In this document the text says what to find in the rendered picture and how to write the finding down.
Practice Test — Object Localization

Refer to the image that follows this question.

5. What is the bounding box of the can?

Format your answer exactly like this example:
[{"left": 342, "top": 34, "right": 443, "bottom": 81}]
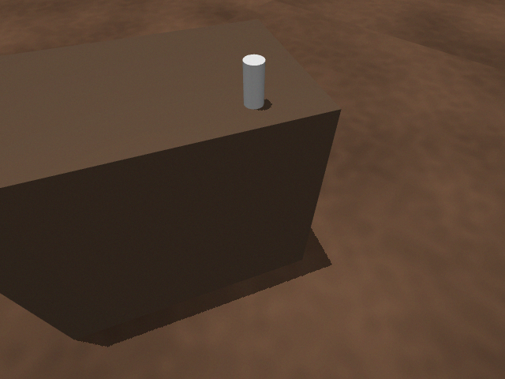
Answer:
[{"left": 242, "top": 54, "right": 265, "bottom": 110}]

